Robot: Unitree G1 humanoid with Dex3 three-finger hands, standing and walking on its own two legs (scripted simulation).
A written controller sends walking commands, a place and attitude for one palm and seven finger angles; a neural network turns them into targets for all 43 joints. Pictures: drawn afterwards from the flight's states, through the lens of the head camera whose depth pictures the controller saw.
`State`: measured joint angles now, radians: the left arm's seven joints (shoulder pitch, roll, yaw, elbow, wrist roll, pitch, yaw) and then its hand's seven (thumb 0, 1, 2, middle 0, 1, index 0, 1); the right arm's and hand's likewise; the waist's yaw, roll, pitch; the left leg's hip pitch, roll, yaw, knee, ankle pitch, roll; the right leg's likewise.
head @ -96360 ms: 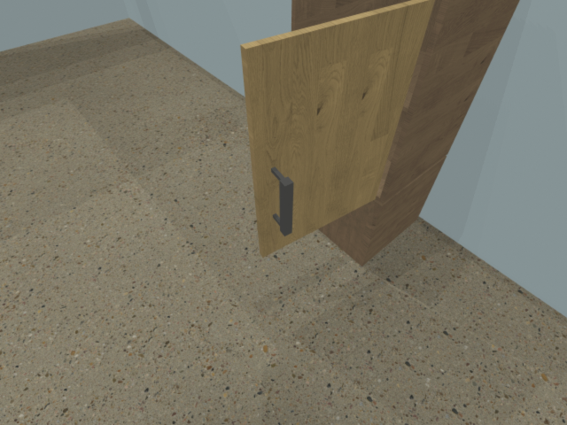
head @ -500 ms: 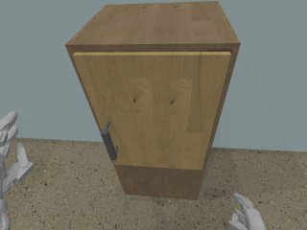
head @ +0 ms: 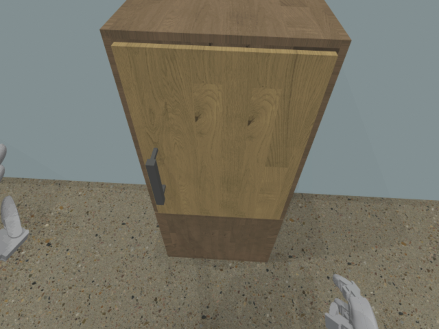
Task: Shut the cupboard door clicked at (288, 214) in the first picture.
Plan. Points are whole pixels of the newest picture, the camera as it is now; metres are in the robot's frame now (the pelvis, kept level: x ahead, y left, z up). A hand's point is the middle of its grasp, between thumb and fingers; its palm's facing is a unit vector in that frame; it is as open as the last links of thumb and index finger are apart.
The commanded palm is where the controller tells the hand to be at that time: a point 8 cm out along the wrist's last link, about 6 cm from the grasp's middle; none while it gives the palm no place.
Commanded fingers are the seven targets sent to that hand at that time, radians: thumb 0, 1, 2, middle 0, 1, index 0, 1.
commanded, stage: step back with the hand held close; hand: left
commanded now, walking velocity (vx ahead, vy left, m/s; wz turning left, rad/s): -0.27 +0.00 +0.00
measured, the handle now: (157, 177) +0.51 +0.21 -0.10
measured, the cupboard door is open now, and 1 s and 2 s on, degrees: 0 0 0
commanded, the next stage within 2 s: stop stepping back and stand still in 1.00 s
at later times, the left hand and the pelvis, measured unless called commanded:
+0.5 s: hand out of the picture +0.14 +0.28 +0.17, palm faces +0.48 -0.72 -0.50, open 7.4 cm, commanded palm +0.07 +0.30 +0.18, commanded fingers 0.00 0.90 0.90 -0.20 -0.30 -0.20 -0.30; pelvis -0.05 -0.01 -0.01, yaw +3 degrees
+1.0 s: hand out of the picture +0.08 +0.31 +0.18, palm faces +0.44 -0.83 -0.35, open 7.4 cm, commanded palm +0.03 +0.33 +0.18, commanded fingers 0.00 0.90 0.90 -0.20 -0.30 -0.20 -0.30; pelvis -0.12 +0.03 +0.01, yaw -2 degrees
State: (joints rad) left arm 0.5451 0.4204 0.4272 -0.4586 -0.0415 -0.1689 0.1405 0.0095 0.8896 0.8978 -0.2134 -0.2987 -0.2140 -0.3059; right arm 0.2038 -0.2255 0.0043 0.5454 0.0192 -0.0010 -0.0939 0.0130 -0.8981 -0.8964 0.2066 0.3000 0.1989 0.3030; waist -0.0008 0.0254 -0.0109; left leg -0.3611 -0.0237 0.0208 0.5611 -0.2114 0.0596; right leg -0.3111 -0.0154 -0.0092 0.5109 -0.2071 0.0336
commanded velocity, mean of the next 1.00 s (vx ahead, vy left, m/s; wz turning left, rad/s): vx -0.38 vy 0.00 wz -0.05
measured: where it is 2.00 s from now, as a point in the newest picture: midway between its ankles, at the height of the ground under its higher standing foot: outside the picture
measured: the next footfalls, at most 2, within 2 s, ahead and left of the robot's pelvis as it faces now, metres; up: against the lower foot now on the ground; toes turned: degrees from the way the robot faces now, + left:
right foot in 1.10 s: -0.25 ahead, -0.12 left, +0.00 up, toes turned -4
left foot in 1.46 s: -0.05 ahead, +0.13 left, +0.00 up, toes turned -8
